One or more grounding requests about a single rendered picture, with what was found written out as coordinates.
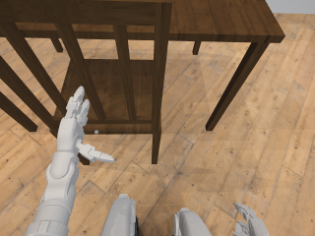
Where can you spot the left robot hand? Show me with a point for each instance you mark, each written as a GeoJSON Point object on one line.
{"type": "Point", "coordinates": [71, 128]}

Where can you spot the right robot hand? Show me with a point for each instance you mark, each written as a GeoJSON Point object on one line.
{"type": "Point", "coordinates": [255, 226]}

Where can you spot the left robot thigh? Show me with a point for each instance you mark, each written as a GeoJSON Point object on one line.
{"type": "Point", "coordinates": [121, 216]}

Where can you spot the robot thigh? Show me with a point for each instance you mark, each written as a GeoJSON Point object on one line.
{"type": "Point", "coordinates": [188, 223]}
{"type": "Point", "coordinates": [121, 216]}

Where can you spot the chair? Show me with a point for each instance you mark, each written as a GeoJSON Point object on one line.
{"type": "Point", "coordinates": [125, 94]}

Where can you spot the robot left forearm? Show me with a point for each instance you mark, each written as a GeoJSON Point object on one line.
{"type": "Point", "coordinates": [56, 204]}

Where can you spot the right robot thigh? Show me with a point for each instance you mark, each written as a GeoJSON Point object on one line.
{"type": "Point", "coordinates": [188, 223]}

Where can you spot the table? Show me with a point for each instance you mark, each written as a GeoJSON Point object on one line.
{"type": "Point", "coordinates": [249, 21]}

